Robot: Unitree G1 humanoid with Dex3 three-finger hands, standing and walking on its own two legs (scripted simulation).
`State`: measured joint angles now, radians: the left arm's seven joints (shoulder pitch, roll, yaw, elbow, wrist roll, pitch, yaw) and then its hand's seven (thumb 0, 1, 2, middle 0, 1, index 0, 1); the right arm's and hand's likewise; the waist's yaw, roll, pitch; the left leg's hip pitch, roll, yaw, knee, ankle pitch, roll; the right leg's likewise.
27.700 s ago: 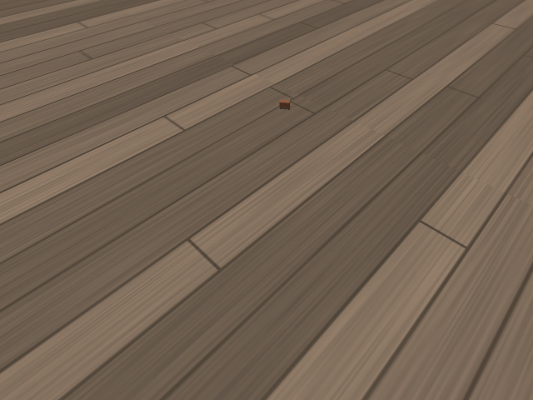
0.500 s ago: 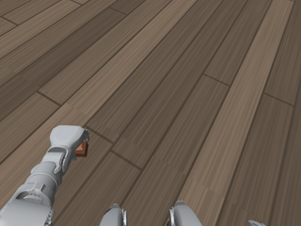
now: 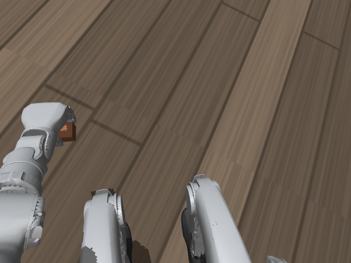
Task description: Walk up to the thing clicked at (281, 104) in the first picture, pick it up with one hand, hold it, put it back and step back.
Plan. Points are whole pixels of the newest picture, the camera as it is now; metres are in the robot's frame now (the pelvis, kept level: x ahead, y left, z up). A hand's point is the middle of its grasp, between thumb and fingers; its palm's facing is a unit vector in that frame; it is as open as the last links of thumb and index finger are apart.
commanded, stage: crouch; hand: left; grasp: from above
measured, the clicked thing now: (59, 132) +0.47 +0.23 -0.19
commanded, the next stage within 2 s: lower in 0.96 s
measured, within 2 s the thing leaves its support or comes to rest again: neither
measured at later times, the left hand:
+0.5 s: hand (63, 131) +0.49 +0.24 -0.25, palm faces -0.47 +0.00 -0.88, open 7.0 cm
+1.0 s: hand (67, 131) +0.51 +0.25 -0.30, palm faces -0.46 +0.01 -0.89, open 7.0 cm
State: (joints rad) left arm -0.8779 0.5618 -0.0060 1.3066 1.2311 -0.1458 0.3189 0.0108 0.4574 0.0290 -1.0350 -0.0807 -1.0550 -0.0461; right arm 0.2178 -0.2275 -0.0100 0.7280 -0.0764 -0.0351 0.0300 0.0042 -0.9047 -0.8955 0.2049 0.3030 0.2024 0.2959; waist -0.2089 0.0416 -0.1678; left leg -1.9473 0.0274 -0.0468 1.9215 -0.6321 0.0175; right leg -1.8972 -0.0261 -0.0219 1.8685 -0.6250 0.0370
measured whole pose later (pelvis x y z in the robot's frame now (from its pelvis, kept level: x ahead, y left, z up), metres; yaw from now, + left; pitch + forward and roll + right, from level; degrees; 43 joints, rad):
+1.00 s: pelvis -0.01 +0.00 -0.13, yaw -5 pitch +35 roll -9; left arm -1.09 0.81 0.08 1.50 1.31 -0.20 0.34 0.01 0.47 0.00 -1.03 -0.08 -1.05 -0.04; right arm 0.19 -0.28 0.09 0.71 -0.15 -0.04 0.13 0.00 -0.92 -0.90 0.20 0.30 0.20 0.30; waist -0.29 0.00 -0.01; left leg -2.31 0.03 -0.13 2.37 -0.68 0.01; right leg -2.23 0.00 -0.07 2.28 -0.66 0.04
